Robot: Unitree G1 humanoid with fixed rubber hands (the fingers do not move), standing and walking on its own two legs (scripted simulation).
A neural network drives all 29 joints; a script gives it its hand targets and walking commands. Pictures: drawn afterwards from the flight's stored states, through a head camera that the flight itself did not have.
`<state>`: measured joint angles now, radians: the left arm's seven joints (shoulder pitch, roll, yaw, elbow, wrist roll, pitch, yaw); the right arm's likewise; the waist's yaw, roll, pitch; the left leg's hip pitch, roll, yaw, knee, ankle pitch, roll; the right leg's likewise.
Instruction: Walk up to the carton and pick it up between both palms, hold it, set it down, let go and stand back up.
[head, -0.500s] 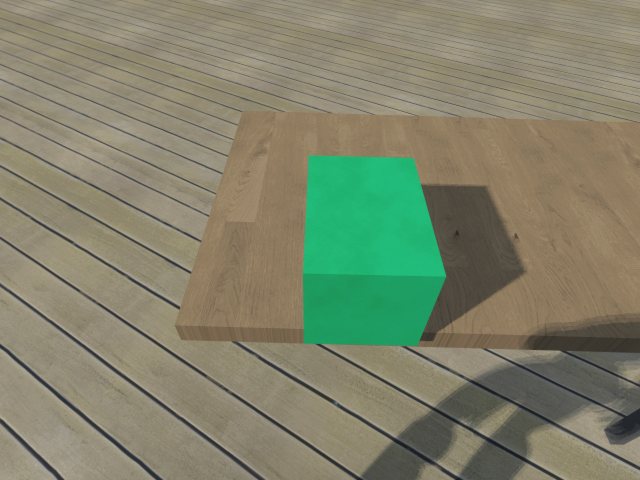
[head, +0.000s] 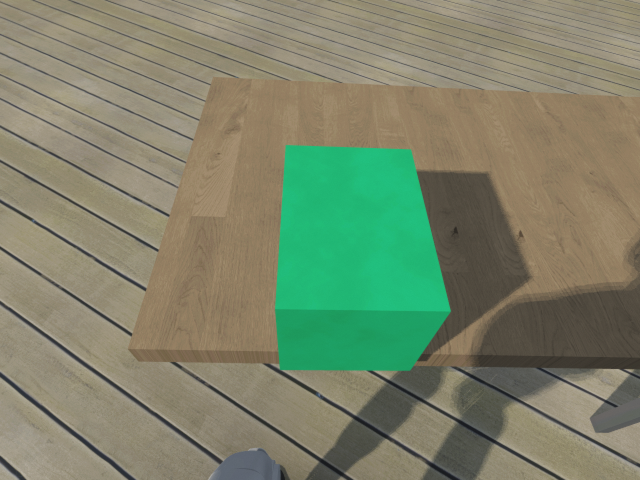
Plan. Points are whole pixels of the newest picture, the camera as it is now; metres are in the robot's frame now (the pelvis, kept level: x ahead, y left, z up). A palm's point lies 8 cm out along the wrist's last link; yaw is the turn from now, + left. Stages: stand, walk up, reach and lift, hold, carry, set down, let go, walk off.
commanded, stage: walk up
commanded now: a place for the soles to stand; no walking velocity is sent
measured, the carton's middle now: (347, 256) +0.41 -0.01 +0.01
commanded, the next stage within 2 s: reach and lift in 1.84 s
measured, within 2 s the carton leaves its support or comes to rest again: neither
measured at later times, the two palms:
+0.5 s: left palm out of the picture +0.10 +0.23 -0.11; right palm out of the picture +0.03 -0.25 -0.13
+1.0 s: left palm out of the picture +0.00 +0.23 -0.11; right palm out of the picture +0.03 -0.30 -0.13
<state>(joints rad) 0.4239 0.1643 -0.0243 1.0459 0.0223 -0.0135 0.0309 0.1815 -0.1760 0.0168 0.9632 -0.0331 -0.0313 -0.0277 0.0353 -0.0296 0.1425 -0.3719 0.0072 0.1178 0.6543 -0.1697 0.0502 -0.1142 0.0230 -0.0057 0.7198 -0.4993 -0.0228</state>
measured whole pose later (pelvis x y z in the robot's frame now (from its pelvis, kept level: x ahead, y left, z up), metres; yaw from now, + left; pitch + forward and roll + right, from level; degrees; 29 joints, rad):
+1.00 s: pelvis -0.04 -0.03 +0.01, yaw -1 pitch -3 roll +1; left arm 0.20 0.23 0.03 0.97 0.00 0.05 0.04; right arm 0.11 -0.28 -0.02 0.97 -0.02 0.06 -0.03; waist 0.00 0.03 0.18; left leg -0.49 -0.03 -0.01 0.96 -0.48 0.01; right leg -0.30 0.01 -0.06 0.68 -0.32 -0.06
